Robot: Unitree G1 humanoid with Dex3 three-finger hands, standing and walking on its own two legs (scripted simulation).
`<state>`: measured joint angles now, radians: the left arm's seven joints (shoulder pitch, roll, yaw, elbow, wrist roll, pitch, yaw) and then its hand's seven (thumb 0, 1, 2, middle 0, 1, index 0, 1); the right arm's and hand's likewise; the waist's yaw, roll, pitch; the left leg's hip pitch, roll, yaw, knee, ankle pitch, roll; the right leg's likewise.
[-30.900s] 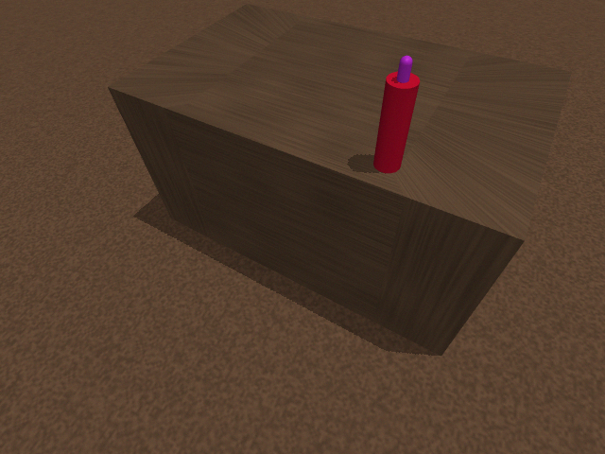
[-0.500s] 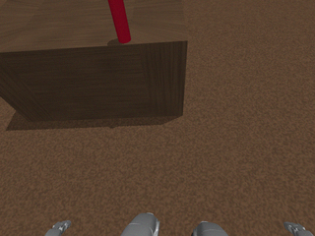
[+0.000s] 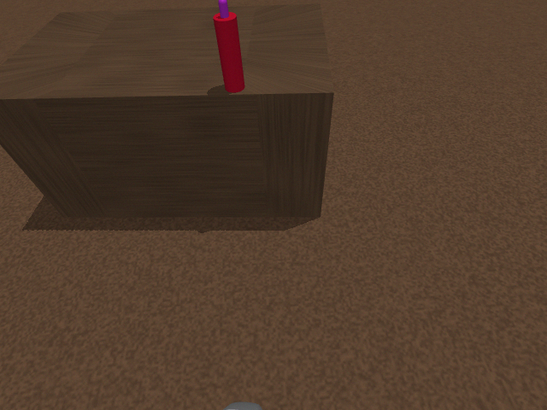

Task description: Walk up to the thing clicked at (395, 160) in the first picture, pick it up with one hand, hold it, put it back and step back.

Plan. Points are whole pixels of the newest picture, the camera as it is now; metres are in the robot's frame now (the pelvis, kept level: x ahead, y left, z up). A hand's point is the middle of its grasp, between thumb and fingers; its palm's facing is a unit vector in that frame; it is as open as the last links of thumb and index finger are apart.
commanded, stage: step back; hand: left
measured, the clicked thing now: (229, 47) +1.05 +0.22 +0.02
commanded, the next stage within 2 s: stand in 0.54 s
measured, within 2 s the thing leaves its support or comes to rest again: neither
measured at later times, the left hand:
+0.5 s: hand (137, 396) +0.15 +0.27 -0.14, palm faces -0.02 -0.93 -0.37, open 7.3 cm
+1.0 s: hand out of the picture +0.11 +0.25 -0.14, palm faces -0.06 -0.94 -0.33, open 7.3 cm
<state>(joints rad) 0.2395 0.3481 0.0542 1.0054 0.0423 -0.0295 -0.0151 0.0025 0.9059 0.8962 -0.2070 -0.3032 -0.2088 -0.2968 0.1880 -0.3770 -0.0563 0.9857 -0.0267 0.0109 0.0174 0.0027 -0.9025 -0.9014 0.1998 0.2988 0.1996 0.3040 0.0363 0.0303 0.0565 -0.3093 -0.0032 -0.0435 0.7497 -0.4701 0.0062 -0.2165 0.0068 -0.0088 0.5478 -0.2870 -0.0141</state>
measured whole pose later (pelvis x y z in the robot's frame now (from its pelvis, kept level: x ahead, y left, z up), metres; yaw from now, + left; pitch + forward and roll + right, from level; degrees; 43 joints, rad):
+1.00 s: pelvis +0.02 +0.00 +0.02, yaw -2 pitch -3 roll +0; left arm 0.08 0.34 0.00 1.13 0.01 -0.02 0.00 0.00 0.91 0.90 -0.21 -0.30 -0.21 -0.30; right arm 0.07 -0.33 -0.02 1.14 0.00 0.00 0.01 0.00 -0.90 -0.90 0.20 0.30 0.20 0.30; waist -0.01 0.00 0.06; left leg -0.09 0.01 0.02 0.31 -0.16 -0.01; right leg -0.08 -0.01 0.01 0.31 -0.18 0.01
